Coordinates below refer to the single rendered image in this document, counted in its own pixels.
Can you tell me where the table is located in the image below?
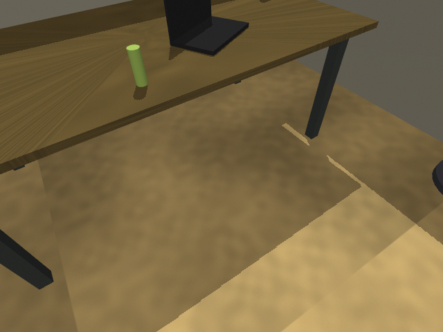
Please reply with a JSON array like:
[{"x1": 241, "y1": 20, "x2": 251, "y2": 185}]
[{"x1": 0, "y1": 0, "x2": 379, "y2": 289}]

